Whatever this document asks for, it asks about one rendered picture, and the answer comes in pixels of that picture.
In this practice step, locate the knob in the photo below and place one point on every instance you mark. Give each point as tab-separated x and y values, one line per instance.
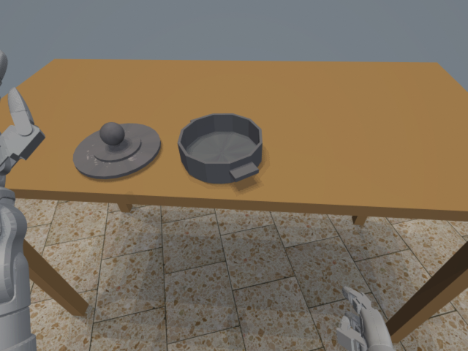
112	133

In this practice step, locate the lid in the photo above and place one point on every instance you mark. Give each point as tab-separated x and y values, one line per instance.
96	159

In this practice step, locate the robot left forearm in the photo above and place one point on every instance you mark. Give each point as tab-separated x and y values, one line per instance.
15	327

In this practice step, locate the pot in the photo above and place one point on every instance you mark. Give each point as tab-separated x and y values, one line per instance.
221	148

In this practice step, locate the table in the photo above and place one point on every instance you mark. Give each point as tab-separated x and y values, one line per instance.
383	139

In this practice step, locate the robot left hand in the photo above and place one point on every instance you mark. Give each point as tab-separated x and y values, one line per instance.
18	141

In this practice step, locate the robot right hand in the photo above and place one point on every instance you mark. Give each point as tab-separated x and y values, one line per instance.
367	330

